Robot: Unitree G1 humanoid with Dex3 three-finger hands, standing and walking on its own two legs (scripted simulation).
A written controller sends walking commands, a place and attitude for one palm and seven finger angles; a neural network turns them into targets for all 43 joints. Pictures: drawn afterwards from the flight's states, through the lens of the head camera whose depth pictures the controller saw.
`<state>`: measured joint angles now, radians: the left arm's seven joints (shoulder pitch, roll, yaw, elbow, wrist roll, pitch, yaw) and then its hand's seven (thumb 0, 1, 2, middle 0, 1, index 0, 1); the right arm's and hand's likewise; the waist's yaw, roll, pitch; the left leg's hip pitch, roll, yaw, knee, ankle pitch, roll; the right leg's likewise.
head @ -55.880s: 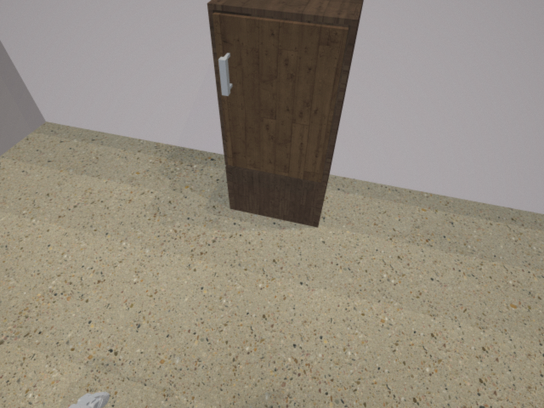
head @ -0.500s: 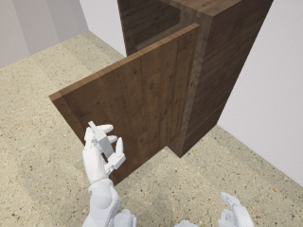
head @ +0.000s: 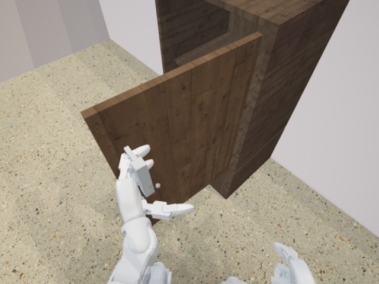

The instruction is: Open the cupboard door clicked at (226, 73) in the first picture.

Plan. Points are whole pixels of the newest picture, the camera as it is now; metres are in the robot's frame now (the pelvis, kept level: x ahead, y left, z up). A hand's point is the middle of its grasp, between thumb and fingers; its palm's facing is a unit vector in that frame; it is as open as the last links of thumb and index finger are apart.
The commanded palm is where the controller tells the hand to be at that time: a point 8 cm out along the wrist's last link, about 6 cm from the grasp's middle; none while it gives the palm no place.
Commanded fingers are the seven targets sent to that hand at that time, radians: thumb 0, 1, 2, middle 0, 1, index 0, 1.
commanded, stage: open thumb and fingers to let go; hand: left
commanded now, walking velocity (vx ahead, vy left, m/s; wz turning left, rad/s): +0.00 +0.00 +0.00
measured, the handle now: (138, 171) +0.34 +0.13 +0.04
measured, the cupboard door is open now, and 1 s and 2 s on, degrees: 85 88 88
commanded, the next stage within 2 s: slide the hand sideways off the handle in 0.10 s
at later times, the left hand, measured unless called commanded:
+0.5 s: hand (152, 203) +0.27 +0.09 +0.05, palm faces -0.11 -0.99 +0.06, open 15.9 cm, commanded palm +0.25 +0.14 +0.04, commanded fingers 0.00 -0.50 0.30 -0.15 -0.30 -0.15 -0.30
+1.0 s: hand (139, 220) +0.24 +0.11 +0.04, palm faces -0.04 -1.00 +0.00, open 16.1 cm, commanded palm +0.20 +0.18 +0.04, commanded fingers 0.00 -0.50 0.30 -0.15 -0.30 -0.15 -0.30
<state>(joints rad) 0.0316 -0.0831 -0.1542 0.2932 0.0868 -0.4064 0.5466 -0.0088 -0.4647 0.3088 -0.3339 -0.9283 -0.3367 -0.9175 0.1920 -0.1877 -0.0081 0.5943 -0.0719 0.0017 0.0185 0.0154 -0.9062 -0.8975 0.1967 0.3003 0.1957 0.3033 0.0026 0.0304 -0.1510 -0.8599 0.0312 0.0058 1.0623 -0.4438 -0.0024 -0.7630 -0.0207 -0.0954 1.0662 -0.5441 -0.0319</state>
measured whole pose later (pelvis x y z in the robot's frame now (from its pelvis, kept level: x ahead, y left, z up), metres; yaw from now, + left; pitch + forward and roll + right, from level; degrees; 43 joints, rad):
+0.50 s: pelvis -0.01 +0.03 +0.00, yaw -1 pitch +12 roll -2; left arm 0.07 0.05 -0.20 0.21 -0.08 -0.37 0.06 -0.01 -0.50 0.29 -0.18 -0.37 -0.22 -0.38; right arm 0.23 -0.21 0.02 0.53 0.00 -0.02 0.00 0.02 -0.91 -0.90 0.20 0.30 0.20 0.30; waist -0.01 0.04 -0.12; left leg -0.85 0.02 0.03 1.08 -0.44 0.05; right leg -0.74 -0.04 -0.07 1.05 -0.51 0.01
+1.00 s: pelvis +0.00 +0.02 -0.01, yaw -1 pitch +14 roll -2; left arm 0.38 0.10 -0.16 -0.08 -0.05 -0.38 0.05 -0.01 -0.50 0.30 -0.19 -0.32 -0.21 -0.32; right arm 0.22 -0.19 0.03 0.44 -0.01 -0.02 0.01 0.02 -0.90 -0.90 0.20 0.30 0.20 0.30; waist 0.00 0.04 -0.13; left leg -0.90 0.03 0.03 1.14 -0.49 0.03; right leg -0.79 -0.02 -0.07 1.11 -0.57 0.00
